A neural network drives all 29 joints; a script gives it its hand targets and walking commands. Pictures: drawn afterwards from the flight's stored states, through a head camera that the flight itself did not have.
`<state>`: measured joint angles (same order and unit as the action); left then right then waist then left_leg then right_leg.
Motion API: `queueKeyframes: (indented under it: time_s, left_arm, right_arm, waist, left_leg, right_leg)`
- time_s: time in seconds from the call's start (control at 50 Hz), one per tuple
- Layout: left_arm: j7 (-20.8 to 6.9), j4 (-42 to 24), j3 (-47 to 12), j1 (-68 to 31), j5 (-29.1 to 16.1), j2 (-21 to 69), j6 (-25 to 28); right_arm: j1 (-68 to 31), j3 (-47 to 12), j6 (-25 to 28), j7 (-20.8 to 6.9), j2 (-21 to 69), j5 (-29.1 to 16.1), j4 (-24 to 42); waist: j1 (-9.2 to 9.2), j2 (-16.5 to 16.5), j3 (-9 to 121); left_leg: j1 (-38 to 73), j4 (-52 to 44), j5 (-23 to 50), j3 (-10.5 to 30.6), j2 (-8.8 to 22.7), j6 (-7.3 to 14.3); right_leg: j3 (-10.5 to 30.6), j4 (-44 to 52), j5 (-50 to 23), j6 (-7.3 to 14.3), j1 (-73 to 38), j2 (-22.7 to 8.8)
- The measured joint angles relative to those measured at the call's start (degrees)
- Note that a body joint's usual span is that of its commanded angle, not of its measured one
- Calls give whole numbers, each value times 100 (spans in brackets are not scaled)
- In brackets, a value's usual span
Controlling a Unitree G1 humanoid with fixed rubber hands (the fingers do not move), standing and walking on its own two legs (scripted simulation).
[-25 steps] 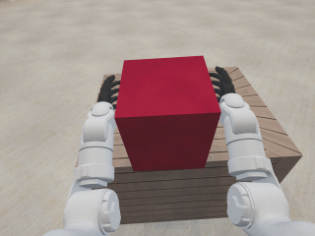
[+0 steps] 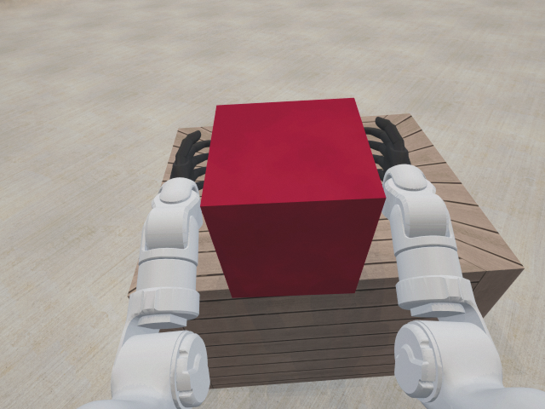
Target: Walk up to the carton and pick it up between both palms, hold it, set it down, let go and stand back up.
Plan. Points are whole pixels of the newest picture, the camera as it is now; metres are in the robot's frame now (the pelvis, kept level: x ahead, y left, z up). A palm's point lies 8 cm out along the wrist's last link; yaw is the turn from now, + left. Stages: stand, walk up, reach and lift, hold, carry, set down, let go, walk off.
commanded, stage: hold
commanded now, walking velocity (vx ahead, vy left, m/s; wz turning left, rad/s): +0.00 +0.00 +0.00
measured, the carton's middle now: (289, 204) +0.39 +0.00 +0.11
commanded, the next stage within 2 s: set down in 1.30 s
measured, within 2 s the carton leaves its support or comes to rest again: neither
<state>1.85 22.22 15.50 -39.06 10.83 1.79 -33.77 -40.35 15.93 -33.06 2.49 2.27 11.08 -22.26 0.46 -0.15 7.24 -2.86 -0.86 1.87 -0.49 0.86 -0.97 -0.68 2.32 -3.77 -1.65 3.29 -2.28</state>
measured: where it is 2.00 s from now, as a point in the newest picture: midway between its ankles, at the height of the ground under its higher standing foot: outside the picture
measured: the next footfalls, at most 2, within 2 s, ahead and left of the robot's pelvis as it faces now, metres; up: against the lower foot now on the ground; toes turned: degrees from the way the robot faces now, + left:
none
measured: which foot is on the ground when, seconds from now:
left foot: down 0.00-1.00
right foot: down 0.00-1.00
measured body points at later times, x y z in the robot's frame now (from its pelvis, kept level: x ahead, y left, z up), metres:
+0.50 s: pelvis +0.00 +0.00 +0.00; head -0.03 -0.01 +0.45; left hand +0.39 +0.15 +0.18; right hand +0.40 -0.15 +0.19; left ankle +0.01 +0.13 -0.76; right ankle +0.03 -0.14 -0.76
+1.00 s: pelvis +0.00 +0.00 +0.00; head -0.03 -0.01 +0.45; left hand +0.39 +0.15 +0.17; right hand +0.39 -0.16 +0.18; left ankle +0.01 +0.13 -0.76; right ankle +0.03 -0.14 -0.76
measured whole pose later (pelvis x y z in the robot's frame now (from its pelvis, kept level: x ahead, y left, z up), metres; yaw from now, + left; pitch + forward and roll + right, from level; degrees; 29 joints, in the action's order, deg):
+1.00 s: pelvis +0.00 +0.00 +0.00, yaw +0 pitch +2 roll +0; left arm 2.0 20.6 15.4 -37.4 10.4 2.2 -33.5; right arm -38.9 15.2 -33.0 2.1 2.6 11.7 -20.6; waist 0.6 -0.3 7.9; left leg -2.9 -2.0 2.5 -0.2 1.2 -1.2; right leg -0.9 3.1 -4.2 -1.5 3.3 -2.0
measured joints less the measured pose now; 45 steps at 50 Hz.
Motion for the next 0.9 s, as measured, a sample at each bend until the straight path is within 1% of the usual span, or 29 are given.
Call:
queueKeyframes:
  time_s: [0.14, 0.24, 0.32, 0.5, 0.62, 0.72, 0.8, 0.9]
  left_arm:
    - [30, -65, -22, 69, -47, -15, 34]
    - [27, 30, 27, 80, -31, 9, 89]
    - [31, 11, 10, 120, -48, -9, 75]
    - [37, -126, -28, 73, -85, -35, 46]
    - [26, -10, 18, -54, -55, -44, -16]
    - [11, 89, 47, -70, -26, -23, -24]
    - [2, 25, 32, 17, 13, 8, -12]
    - [6, -163, -23, 155, 7, 38, 14]
  right_arm:
    - [16, -71, 38, 3, -4, 18, 11]
    - [-20, -68, 33, -1, -15, 39, -80]
    - [4, -67, 66, -4, 6, 36, -119]
    - [-9, -67, 49, 21, 11, -10, 51]
    - [-126, -11, -30, 9, -5, 32, -39]
    - [-78, 41, -14, -27, 20, 96, -95]
    - [0, 22, 27, -42, 26, 72, -79]
    - [123, -51, 33, -44, 28, 31, 104]
  waist:
    - [1, 2, 80]
    - [-13, -19, 57]
    - [13, -10, 68]
    - [0, -13, 58]
    - [28, -51, 29]
    - [38, -21, 13]
    - [50, -12, -6]
    - [29, -19, 20]
  left_leg:
    - [-82, -17, 13, 10, 19, -13]
    - [9, -32, -1, 22, 23, -19]
    - [18, -27, -10, 51, 29, -25]
    - [4, -19, -9, 42, 28, -26]
    - [28, -39, 7, 35, 11, -11]
    - [14, -14, -2, 28, 16, -16]
    - [2, -29, 10, 27, 19, -21]
    - [0, -109, 62, 19, 24, -25]
  right_leg:
    - [-9, 4, -3, 13, 84, 19]
    - [-22, 26, 12, 19, -14, 24]
    - [-51, 11, 35, 25, -31, 29]
    - [-41, 18, 25, 23, -20, 28]
    - [-33, 41, 2, 11, -43, 12]
    - [-25, 11, 12, 15, -23, 17]
    - [-23, 31, -4, 20, -12, 20]
    - [-16, 86, -45, 19, 5, 26]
